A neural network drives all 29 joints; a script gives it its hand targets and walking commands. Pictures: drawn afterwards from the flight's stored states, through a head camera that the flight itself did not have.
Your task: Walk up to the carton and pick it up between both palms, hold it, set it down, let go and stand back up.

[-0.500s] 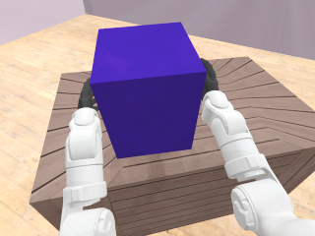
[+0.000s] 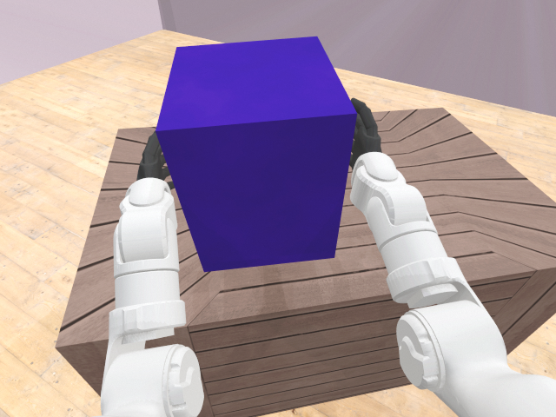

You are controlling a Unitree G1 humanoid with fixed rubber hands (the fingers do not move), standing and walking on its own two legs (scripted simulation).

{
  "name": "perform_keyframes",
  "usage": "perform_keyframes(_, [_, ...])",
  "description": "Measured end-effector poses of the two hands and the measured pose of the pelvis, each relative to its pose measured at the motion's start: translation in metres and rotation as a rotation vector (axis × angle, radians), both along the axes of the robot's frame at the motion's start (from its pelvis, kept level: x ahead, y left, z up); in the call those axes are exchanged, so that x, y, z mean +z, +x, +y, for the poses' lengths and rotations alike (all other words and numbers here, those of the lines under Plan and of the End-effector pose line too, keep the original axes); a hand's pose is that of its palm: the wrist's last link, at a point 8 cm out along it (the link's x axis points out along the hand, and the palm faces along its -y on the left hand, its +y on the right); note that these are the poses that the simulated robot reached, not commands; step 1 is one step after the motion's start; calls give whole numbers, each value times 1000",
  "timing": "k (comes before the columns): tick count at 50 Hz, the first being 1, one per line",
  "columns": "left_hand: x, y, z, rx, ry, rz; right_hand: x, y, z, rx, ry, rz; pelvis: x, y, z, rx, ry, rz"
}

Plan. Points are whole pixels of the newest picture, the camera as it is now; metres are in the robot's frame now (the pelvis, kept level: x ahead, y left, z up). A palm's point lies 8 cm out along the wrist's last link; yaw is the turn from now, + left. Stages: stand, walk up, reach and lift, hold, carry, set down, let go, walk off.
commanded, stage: hold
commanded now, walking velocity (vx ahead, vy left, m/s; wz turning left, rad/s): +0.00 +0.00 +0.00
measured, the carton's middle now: (259, 157) +0.41 +0.02 +0.19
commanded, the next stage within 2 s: none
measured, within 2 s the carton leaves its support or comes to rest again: neither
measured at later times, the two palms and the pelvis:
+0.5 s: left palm (156, 188) +0.36 +0.16 +0.18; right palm (365, 167) +0.37 -0.13 +0.20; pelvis +0.01 +0.01 +0.00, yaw -1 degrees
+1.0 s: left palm (165, 192) +0.36 +0.15 +0.18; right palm (374, 177) +0.36 -0.14 +0.19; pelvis +0.01 +0.00 +0.00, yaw -1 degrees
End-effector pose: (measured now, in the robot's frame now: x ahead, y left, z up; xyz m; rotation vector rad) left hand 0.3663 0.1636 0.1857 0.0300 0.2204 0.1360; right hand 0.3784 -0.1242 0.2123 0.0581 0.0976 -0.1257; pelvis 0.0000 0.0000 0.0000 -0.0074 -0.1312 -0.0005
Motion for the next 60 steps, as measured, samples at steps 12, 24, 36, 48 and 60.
perform_keyframes(12, [-9,1,-10,-30,28,-12,-18,-7,-11,-24,8,-12,0,12,7,-4,-11,-25])
perform_keyframes(24, [-6,-5,-4,1,24,-24,-19,-6,-5,2,18,-25,-1,13,7,-15,-7,-20])
perform_keyframes(36, [-11,0,0,1,19,-5,-18,2,-1,8,-14,-6,0,15,3,6,-7,-15])
perform_keyframes(48, [-13,-7,-14,-21,25,19,-30,-14,-16,-24,18,19,-1,13,4,-18,-4,-30])
perform_keyframes(60, [-2,-8,-3,1,8,1,-10,-8,-4,-4,-13,-2,-1,4,0,-9,1,-38])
